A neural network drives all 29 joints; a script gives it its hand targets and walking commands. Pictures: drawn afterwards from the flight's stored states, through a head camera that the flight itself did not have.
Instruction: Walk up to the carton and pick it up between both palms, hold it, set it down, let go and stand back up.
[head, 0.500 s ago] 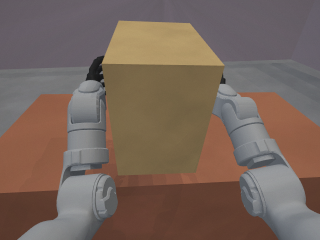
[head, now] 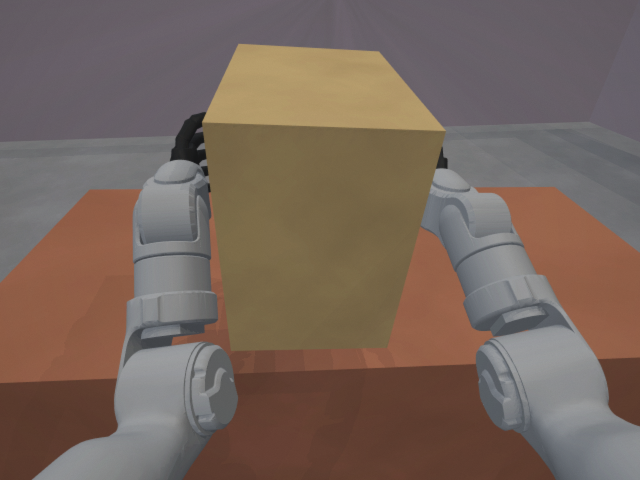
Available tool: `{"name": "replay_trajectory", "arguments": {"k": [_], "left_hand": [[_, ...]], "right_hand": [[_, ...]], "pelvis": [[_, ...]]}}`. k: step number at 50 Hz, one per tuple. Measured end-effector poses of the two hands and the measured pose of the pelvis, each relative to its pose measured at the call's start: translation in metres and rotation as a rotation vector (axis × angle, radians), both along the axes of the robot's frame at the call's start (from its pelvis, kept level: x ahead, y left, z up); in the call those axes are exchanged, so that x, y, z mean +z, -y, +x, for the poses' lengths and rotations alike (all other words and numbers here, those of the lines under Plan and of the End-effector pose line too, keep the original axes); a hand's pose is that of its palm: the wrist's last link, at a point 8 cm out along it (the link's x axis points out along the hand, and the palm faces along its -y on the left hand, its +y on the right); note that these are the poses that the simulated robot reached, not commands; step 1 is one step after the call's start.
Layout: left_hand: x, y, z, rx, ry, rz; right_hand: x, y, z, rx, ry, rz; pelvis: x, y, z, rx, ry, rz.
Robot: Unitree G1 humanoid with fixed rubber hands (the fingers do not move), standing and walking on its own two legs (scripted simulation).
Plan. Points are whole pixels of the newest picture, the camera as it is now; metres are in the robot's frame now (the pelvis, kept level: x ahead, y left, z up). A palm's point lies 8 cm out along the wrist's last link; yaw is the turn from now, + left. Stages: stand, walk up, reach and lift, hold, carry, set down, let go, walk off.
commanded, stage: hold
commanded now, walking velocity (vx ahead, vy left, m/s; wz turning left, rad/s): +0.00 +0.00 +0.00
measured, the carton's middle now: (310, 190) +0.40 +0.02 +0.25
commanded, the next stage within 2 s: none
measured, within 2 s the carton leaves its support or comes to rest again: neither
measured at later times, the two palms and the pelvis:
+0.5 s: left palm (198, 177) +0.37 +0.15 +0.28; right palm (437, 184) +0.36 -0.14 +0.28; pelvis +0.00 +0.01 +0.00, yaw +0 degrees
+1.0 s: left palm (197, 178) +0.37 +0.15 +0.28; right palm (436, 183) +0.37 -0.14 +0.28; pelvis +0.00 +0.01 +0.00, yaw +0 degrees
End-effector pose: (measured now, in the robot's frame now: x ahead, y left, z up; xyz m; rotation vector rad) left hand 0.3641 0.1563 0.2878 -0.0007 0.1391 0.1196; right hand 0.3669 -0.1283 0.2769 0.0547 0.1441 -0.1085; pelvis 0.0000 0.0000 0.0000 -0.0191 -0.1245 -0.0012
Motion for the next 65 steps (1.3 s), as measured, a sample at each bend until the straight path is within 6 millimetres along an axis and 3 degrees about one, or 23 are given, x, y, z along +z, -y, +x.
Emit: {"name": "replay_trajectory", "arguments": {"k": [22, 42, 65], "left_hand": [[0.000, 0.010, 0.004, -0.025, 0.020, 0.022], [-0.007, 0.004, 0.005, -0.018, 0.013, 0.028], [-0.001, 0.007, 0.002, -0.004, 0.009, 0.019]], "right_hand": [[0.001, 0.010, -0.003, -0.023, 0.016, -0.011], [0.001, 0.004, 0.000, -0.019, 0.007, 0.000], [0.001, 0.006, 0.000, -0.009, 0.001, 0.007]], "pelvis": [[0.000, -0.006, 0.001, -0.006, 0.003, -0.002], [0.000, -0.010, 0.001, -0.005, -0.015, -0.004], [0.000, -0.006, 0.001, -0.014, -0.006, -0.003]]}}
